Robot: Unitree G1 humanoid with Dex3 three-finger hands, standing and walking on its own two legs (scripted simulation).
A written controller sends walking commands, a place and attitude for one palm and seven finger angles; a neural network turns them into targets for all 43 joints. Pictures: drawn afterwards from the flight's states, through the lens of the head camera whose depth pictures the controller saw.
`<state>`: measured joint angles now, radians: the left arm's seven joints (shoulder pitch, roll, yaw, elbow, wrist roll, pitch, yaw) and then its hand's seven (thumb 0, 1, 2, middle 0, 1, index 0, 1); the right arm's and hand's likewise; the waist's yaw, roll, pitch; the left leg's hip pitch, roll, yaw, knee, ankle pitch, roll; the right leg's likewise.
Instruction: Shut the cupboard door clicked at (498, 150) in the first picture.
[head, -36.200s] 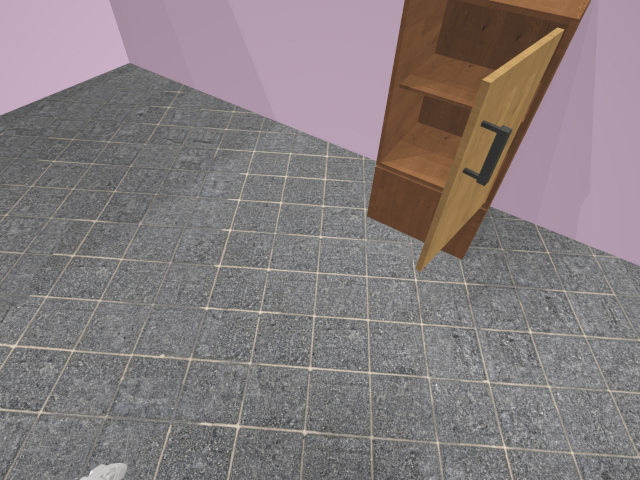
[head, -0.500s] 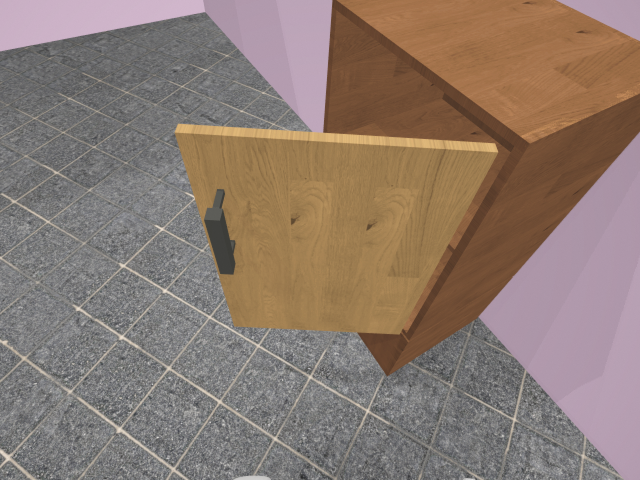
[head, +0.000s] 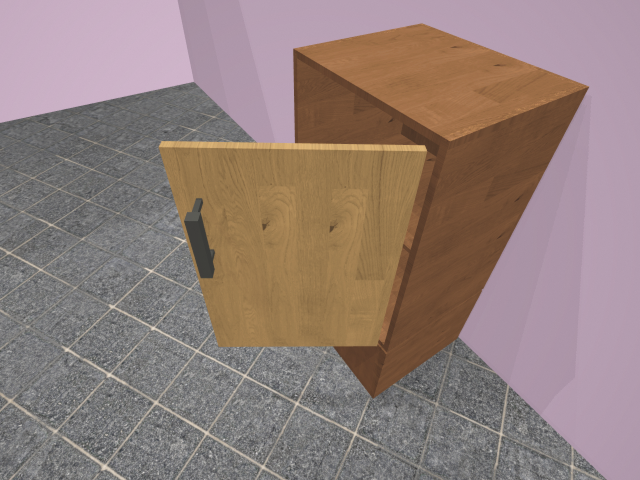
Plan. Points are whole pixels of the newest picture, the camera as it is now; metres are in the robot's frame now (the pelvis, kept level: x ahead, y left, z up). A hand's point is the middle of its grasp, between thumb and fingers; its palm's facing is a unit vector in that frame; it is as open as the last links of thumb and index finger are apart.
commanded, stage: come to a stop and stand still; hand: left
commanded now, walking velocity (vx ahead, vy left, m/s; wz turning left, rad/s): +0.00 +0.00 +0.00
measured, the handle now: (202, 238) +0.51 +0.24 -0.01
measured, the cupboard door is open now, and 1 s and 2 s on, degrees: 57 57 57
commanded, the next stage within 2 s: look again from close up in 0.34 s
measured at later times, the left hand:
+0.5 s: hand out of the picture -0.04 +0.20 -0.17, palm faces +0.03 -0.98 -0.19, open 7.4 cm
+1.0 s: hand out of the picture +0.00 +0.19 -0.17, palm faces +0.01 -0.98 -0.17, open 7.3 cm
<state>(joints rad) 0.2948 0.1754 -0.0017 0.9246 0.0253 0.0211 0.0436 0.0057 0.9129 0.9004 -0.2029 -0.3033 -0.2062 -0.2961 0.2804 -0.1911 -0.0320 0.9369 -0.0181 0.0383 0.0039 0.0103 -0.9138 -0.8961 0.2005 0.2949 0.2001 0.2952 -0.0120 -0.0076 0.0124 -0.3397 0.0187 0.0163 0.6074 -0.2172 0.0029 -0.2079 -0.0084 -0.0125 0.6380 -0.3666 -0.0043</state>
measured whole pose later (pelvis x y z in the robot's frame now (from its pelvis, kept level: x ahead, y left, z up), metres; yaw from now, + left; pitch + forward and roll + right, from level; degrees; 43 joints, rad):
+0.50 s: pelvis -0.01 +0.02 +0.01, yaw +0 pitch -2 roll -1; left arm 0.38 0.19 0.00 1.04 0.02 0.01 0.03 0.00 0.91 0.90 -0.20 -0.30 -0.20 -0.30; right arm 0.32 -0.16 -0.01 1.05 -0.01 0.01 0.00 0.01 -0.91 -0.90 0.20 0.30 0.20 0.30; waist 0.01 -0.02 0.01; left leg -0.35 0.00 0.00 0.50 -0.13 0.02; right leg -0.21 -0.01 -0.01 0.52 -0.28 0.01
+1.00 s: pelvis +0.02 +0.02 +0.02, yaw +0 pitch -1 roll -1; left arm 0.34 0.18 -0.01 1.08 0.02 -0.02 0.04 0.00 0.91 0.90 -0.20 -0.30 -0.20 -0.30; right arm 0.23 -0.16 0.00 1.09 0.00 -0.01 -0.01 0.01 -0.92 -0.90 0.20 0.30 0.20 0.30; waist 0.01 -0.04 0.02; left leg -0.29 -0.01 0.02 0.44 -0.14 0.03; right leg -0.15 -0.03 0.01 0.44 -0.28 0.03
